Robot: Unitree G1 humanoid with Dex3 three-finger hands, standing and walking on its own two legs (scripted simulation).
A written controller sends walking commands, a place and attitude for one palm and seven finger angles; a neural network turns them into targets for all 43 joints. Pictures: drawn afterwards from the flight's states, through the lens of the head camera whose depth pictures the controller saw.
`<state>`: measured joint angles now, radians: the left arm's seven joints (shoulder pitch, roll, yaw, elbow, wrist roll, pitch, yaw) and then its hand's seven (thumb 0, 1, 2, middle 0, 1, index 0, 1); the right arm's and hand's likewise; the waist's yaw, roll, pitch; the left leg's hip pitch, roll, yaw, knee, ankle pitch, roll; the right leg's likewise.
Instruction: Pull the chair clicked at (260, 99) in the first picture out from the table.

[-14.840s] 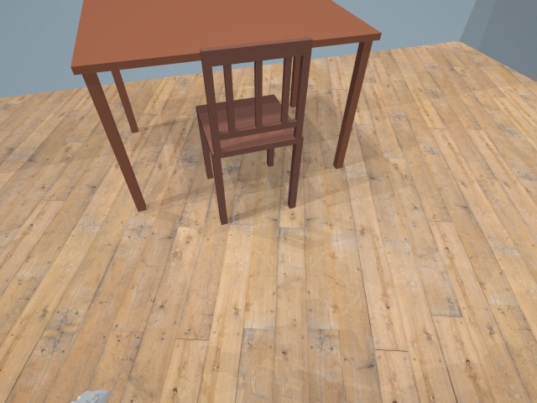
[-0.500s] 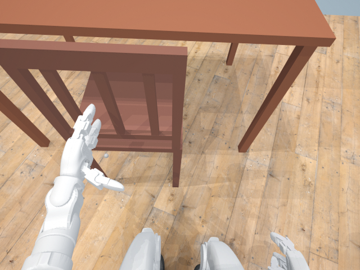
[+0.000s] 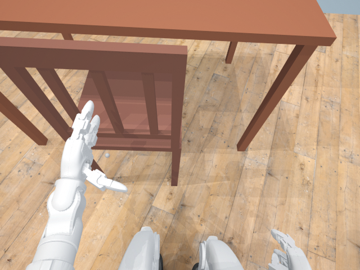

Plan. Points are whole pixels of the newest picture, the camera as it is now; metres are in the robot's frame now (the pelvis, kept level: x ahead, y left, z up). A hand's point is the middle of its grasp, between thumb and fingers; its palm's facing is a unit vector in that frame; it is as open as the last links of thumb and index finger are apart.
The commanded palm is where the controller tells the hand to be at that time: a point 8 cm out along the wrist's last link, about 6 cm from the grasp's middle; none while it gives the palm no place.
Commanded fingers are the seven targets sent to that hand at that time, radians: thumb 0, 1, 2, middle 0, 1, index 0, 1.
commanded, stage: aim the fingers beside a spindle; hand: left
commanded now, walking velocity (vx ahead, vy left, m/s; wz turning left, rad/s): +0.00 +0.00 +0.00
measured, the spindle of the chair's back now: (109, 105) +0.50 +0.20 +0.00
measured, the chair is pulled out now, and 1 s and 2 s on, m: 0.00 0.00 0.00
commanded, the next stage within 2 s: push the fingers through the gap in 1.26 s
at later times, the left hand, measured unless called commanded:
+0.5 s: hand (99, 150) +0.36 +0.19 +0.02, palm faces +0.02 -1.00 -0.05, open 17.0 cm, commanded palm +0.33 +0.23 +0.02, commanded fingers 0.00 -0.50 0.30 -0.06 -0.08 -0.06 -0.08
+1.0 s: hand (114, 159) +0.34 +0.16 +0.02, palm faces -0.06 -1.00 -0.02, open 17.0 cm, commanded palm +0.33 +0.22 +0.03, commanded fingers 0.00 -0.50 0.30 -0.06 -0.08 -0.06 -0.08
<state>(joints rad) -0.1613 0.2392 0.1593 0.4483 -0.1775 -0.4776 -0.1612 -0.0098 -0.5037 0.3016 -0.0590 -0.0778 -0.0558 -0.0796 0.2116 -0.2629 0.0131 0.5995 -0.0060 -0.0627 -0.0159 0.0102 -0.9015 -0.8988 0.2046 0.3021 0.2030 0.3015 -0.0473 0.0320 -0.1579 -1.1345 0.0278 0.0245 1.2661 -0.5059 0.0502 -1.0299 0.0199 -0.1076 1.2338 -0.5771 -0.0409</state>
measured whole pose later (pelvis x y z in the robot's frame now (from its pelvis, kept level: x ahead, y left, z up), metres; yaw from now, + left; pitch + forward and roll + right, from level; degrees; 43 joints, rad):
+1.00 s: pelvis +0.00 +0.00 +0.00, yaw +0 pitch +21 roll -3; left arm -0.17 0.22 0.12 0.47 -0.18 -0.45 -0.18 -0.01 -0.50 0.30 -0.06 -0.08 -0.05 -0.08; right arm 0.20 -0.26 0.02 0.60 0.00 -0.06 -0.02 0.01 -0.90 -0.90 0.21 0.30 0.20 0.30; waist -0.05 0.04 -0.16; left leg -1.14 0.02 0.02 1.27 -0.50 0.05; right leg -1.04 0.02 -0.11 1.24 -0.57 -0.04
